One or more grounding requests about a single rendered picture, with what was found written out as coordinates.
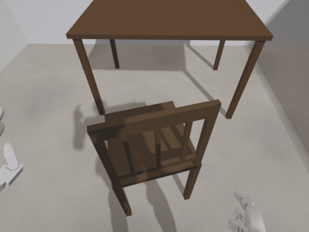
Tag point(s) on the robot left hand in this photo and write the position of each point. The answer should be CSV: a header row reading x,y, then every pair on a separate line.
x,y
12,169

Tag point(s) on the table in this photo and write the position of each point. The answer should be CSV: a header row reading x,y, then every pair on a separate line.
x,y
224,20

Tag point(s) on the robot right hand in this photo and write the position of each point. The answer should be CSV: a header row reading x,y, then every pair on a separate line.
x,y
250,220

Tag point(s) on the chair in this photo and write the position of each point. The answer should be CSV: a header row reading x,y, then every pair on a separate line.
x,y
151,142

